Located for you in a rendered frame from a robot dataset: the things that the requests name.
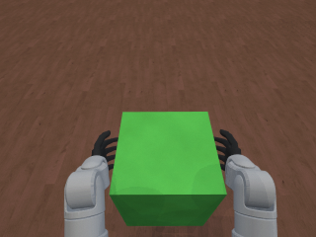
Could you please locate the carton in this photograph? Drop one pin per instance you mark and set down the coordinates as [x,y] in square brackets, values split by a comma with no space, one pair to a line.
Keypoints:
[166,171]

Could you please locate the right robot hand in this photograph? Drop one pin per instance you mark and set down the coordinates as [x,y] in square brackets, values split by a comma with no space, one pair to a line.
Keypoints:
[231,147]

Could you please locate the robot left forearm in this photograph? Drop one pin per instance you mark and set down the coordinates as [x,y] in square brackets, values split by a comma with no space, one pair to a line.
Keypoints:
[84,199]

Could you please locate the left robot hand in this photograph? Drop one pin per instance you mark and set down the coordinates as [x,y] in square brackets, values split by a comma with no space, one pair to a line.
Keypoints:
[101,150]

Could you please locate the robot right forearm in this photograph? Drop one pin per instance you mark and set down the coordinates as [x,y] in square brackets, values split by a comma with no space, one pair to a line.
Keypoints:
[254,198]

